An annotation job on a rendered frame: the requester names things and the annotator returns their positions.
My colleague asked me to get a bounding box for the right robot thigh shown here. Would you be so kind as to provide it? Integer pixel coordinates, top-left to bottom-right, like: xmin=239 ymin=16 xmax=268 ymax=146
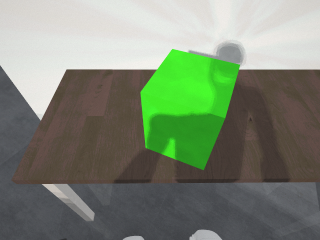
xmin=189 ymin=229 xmax=222 ymax=240

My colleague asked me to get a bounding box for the table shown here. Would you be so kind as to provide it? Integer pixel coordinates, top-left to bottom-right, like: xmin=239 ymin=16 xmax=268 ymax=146
xmin=11 ymin=69 xmax=320 ymax=221

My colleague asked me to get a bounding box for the carton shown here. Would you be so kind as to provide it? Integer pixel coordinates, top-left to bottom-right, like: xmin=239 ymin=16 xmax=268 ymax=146
xmin=140 ymin=49 xmax=240 ymax=170

